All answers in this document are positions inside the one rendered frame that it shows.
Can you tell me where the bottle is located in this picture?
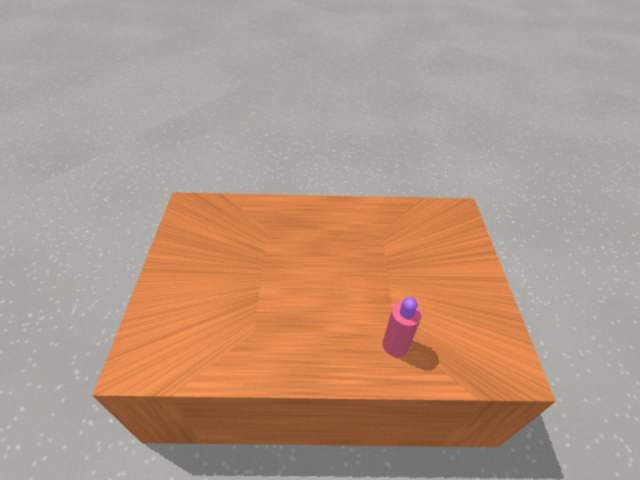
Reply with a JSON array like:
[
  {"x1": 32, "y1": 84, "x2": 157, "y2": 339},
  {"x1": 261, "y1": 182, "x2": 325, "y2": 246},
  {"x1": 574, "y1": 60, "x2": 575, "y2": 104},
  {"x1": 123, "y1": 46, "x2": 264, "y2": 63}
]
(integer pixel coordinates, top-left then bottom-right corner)
[{"x1": 383, "y1": 297, "x2": 422, "y2": 357}]

